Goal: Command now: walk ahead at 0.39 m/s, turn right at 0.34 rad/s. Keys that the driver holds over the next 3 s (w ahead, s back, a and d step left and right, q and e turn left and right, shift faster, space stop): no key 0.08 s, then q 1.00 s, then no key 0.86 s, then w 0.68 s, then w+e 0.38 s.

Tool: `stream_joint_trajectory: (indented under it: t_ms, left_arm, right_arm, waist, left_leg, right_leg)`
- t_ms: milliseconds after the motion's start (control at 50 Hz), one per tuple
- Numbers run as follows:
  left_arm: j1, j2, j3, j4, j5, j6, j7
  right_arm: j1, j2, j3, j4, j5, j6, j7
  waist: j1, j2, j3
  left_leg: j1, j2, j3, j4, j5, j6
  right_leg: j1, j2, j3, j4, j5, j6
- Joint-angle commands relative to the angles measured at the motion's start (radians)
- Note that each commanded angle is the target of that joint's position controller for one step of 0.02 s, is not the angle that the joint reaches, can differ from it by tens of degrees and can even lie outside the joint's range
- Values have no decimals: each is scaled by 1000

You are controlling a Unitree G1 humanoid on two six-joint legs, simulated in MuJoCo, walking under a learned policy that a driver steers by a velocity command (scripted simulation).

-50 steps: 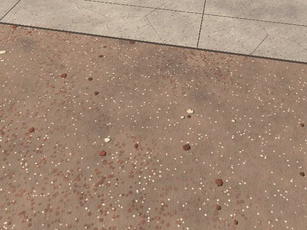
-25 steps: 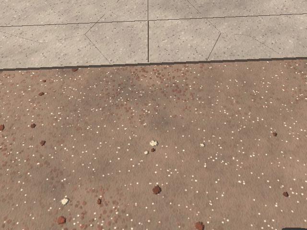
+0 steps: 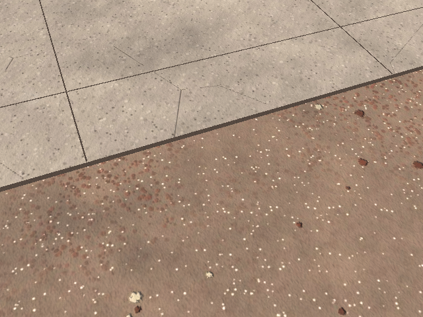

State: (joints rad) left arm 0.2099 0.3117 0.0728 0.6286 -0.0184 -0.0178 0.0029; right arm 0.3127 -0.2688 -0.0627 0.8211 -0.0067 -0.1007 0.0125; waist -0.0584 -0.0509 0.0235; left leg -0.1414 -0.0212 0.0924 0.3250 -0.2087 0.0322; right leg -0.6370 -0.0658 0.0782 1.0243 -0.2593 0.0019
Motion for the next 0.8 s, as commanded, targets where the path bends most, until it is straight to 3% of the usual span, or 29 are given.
stream_joint_trajectory:
  t_ms: [20,60,120,160,180,200,220,240,260,280,300,340,400,460,520,560,580,600,620,640,660,680,700,720,800]
  left_arm:
    - [-32,4,-9,-74,13,-23,-9]
    - [-90,-10,-16,-79,14,-36,-23]
    - [-148,4,-10,-99,14,-44,-36]
    - [-83,41,8,-80,26,-49,-32]
    - [-6,78,24,-53,36,-51,-24]
    - [79,149,41,-40,55,-50,-9]
    - [113,176,33,-52,86,-37,4]
    - [123,120,19,-52,65,-23,-1]
    - [83,111,19,-49,43,-14,-6]
    - [26,93,13,-42,29,-12,-5]
    - [-25,71,6,-34,23,-13,-4]
    - [-117,78,12,-25,40,-12,-1]
    - [-165,81,20,-10,47,-15,12]
    - [-167,95,28,15,38,-8,28]
    - [-161,116,35,40,23,4,33]
    - [-179,122,38,54,3,15,34]
    - [-154,98,34,70,-5,21,35]
    - [-93,56,27,91,7,30,32]
    - [-121,37,19,42,38,32,35]
    - [-219,73,31,22,38,30,42]
    - [-208,84,38,27,19,32,44]
    - [-170,91,45,52,20,35,50]
    - [-155,104,52,69,29,37,58]
    - [-147,101,54,76,34,36,59]
    - [-151,61,43,74,18,22,53]
  right_arm:
    - [-92,-157,-30,-54,7,-9,-4]
    - [-68,-172,-30,-34,15,3,-10]
    - [-11,-190,-28,4,33,21,-9]
    - [-32,-204,-30,10,46,31,-11]
    - [-28,-187,-24,14,46,30,-11]
    - [-15,-141,-6,-3,21,23,-10]
    - [104,-45,32,-6,-2,19,0]
    - [147,-97,23,27,21,30,1]
    - [73,-173,-2,7,46,45,0]
    - [15,-163,-4,-7,45,60,-11]
    - [0,-150,-8,-4,34,82,-23]
    - [37,-120,-10,0,26,129,-44]
    - [32,-99,-15,-25,17,156,-54]
    - [-48,-98,-13,-71,13,162,-39]
    - [-69,-119,-22,-98,13,164,-19]
    - [-28,-119,-30,-90,10,163,-8]
    - [-2,-136,-40,-80,3,161,-7]
    - [8,-205,-58,-89,-2,157,-17]
    - [-25,-319,-75,-136,-7,152,-31]
    - [-4,-299,-69,-143,-41,127,-21]
    - [-45,-275,-62,-145,-40,105,-18]
    - [-106,-249,-59,-156,-14,95,-21]
    - [-146,-211,-48,-165,7,95,-27]
    - [-157,-191,-38,-171,12,97,-35]
    - [-107,-188,-38,-178,13,104,-52]
  waist:
    - [40,123,4]
    - [14,131,-14]
    - [2,147,-33]
    - [61,151,-66]
    - [101,130,-110]
    - [126,64,-209]
    - [98,-155,-364]
    - [117,-162,-492]
    - [125,-113,-394]
    - [104,-67,-298]
    - [79,-43,-217]
    - [18,-84,-142]
    - [4,-101,-124]
    - [29,-95,-123]
    - [31,-91,-124]
    - [-2,-70,-120]
    - [-4,-27,-104]
    - [19,173,-55]
    - [40,422,4]
    - [-24,316,-43]
    - [11,261,-44]
    - [45,203,-44]
    - [56,188,-55]
    - [65,192,-72]
    - [51,168,-123]
  left_leg:
    - [15,242,-123,-132,496,164]
    - [10,215,-60,-107,583,139]
    - [73,232,-91,-42,601,121]
    - [92,221,-115,65,630,90]
    - [59,185,-106,166,631,62]
    - [-62,126,-78,332,409,11]
    - [-350,25,-74,668,-282,-65]
    - [-358,28,-205,814,-538,-82]
    - [-431,51,-200,884,-519,-90]
    - [-483,77,-173,877,-469,-95]
    - [-470,97,-165,839,-415,-109]
    - [-326,93,-124,789,-316,-137]
    - [-257,97,-96,706,-225,-129]
    - [-232,112,-87,585,-142,-95]
    - [-191,107,-64,486,-136,-59]
    - [-102,75,-24,328,-55,-19]
    - [-54,51,-34,241,-12,13]
    - [-16,155,-227,72,161,74]
    - [10,389,-597,-21,327,247]
    - [-51,402,-634,-57,269,318]
    - [-51,353,-550,-51,213,274]
    - [-41,300,-480,-32,173,214]
    - [-30,277,-446,-19,182,177]
    - [-39,256,-418,-8,247,168]
    - [60,227,-407,23,340,175]
  right_leg:
    - [-1,-12,-14,-190,130,8]
    - [92,15,-68,-323,246,7]
    - [161,45,-75,-442,257,-18]
    - [284,73,-80,-555,285,-53]
    - [428,79,-88,-618,404,-80]
    - [648,-50,8,-553,807,-125]
    - [962,-358,299,-479,1184,-309]
    - [945,-400,355,-487,1138,-363]
    - [862,-336,268,-527,981,-333]
    - [773,-289,206,-564,820,-290]
    - [647,-260,156,-616,679,-265]
    - [407,-218,58,-714,488,-244]
    - [313,-216,-24,-763,326,-247]
    - [328,-241,-50,-774,227,-241]
    - [367,-269,-60,-745,189,-219]
    - [359,-248,-101,-671,135,-167]
    - [328,-207,-139,-586,52,-113]
    - [224,-108,-238,-367,-87,-20]
    - [-43,62,-247,-111,-390,74]
    - [-48,76,-70,70,-418,57]
    - [-58,59,-27,117,-326,36]
    - [-62,43,-14,111,-231,30]
    - [-61,36,-8,100,-175,33]
    - [-25,45,-11,119,-133,41]
    - [-14,71,1,13,-63,66]
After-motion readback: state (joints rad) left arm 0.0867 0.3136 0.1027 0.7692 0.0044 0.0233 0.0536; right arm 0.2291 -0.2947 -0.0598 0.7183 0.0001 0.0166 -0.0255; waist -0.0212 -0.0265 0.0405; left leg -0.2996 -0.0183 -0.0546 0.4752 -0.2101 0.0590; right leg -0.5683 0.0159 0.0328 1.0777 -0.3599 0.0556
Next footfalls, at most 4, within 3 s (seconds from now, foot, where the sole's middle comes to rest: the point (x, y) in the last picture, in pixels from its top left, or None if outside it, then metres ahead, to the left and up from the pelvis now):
0.20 right None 0.26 -0.14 -0.78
0.60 left None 0.18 0.11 -0.78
1.10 right None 0.27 -0.10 -0.78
1.44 left None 0.12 0.12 -0.78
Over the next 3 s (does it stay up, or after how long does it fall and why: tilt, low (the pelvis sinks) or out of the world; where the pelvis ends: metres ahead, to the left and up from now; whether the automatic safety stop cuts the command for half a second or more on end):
stays up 0.54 0.25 0.00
